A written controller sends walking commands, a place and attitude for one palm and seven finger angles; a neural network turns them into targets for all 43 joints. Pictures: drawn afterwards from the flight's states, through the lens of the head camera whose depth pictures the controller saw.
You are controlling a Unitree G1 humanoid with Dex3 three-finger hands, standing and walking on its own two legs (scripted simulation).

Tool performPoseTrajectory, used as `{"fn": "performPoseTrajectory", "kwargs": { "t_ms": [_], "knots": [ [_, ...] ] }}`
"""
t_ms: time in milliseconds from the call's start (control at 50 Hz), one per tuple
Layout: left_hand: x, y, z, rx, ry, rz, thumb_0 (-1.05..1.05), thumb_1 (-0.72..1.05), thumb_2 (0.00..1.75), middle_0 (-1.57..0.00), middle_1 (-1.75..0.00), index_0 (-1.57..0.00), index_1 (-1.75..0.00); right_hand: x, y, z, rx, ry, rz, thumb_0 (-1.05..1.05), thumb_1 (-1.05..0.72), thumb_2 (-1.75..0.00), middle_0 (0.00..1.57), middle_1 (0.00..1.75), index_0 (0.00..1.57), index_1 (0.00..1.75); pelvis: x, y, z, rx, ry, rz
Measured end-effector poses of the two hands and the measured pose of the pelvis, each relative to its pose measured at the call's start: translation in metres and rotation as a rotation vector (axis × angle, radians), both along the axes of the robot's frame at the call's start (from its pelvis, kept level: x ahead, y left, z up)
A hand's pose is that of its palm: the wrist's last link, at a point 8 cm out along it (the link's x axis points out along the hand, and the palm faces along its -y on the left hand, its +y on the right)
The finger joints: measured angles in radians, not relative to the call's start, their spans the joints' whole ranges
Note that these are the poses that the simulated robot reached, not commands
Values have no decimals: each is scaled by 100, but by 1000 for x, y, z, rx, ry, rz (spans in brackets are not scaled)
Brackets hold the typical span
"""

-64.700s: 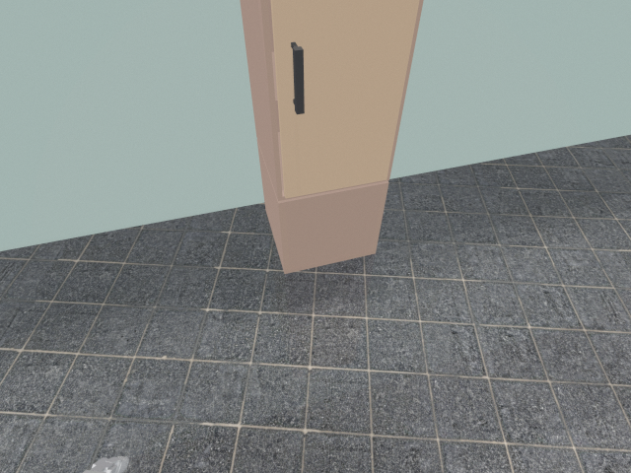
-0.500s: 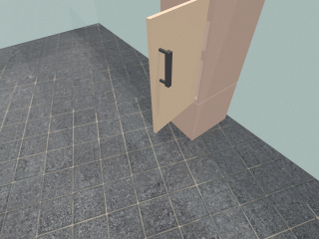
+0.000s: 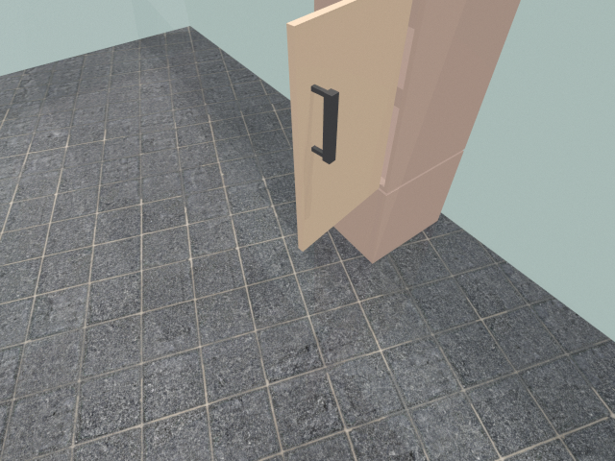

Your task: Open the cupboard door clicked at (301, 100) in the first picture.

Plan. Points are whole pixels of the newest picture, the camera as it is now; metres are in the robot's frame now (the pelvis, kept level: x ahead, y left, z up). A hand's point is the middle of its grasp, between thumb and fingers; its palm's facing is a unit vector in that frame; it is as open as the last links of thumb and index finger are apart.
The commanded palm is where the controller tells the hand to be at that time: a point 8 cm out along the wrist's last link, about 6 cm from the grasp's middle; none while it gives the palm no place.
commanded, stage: look to check the result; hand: left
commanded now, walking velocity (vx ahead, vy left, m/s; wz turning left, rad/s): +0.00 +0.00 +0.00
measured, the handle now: (323, 125) +0.71 +0.01 +0.05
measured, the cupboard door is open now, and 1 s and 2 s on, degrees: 100 100 100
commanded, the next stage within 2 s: stand and wait in 0.32 s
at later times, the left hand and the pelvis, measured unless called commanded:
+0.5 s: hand out of the picture +0.08 +0.22 -0.15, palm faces -0.01 -0.95 -0.32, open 7.4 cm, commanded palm none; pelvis +0.02 -0.01 +0.00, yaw +0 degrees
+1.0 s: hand out of the picture +0.10 +0.21 -0.16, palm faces -0.02 -0.95 -0.32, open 7.4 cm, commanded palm none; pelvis +0.03 -0.02 +0.00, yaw -1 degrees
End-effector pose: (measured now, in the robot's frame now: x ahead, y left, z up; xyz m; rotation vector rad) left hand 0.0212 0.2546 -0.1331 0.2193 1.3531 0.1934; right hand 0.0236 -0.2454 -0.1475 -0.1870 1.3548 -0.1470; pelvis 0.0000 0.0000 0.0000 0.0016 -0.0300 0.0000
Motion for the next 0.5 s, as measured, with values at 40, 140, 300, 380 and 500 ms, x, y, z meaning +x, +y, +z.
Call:
{"fn": "performPoseTrajectory", "kwargs": {
  "t_ms": [40,140,300,380,500],
  "knots": [
    [2,3,1,8,-3,-1,0,90,90,-20,-29,-20,-30,8,-3,1,-5,-15,6,1,-91,-90,20,30,20,30,1,0,0,0,0,0],
    [11,8,5,25,-15,-8,0,90,90,-20,-29,-20,-30,27,-13,4,-21,-46,21,1,-91,-90,20,30,20,30,5,-2,1,1,2,-1],
    [30,13,10,45,-45,-24,0,90,90,-20,-29,-20,-30,46,-29,10,-50,-75,34,1,-91,-90,20,30,20,30,12,-5,2,3,5,-2],
    [41,14,12,52,-63,-34,0,90,90,-20,-29,-20,-30,52,-36,13,-61,-79,36,1,-91,-90,20,30,20,30,15,-7,2,3,6,-2],
    [56,14,15,60,-82,-48,0,90,90,-20,-29,-20,-30,55,-43,14,-71,-75,35,1,-91,-90,20,30,20,30,19,-10,3,4,8,-3]
  ]
}}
